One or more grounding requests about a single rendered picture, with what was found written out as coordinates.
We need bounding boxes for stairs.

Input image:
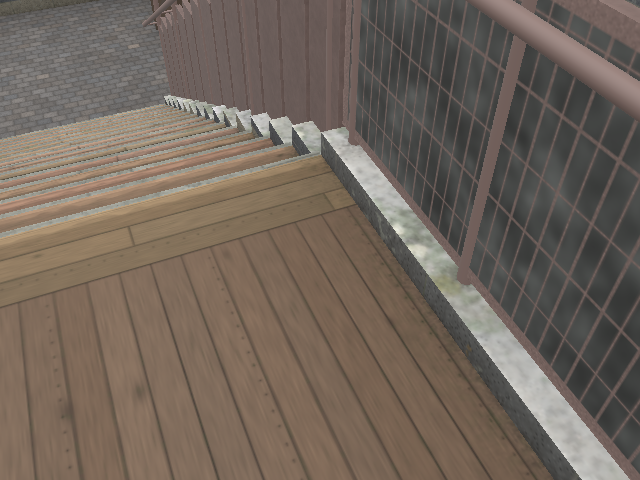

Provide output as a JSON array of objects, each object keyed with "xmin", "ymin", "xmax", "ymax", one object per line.
[{"xmin": 0, "ymin": 104, "xmax": 299, "ymax": 233}]

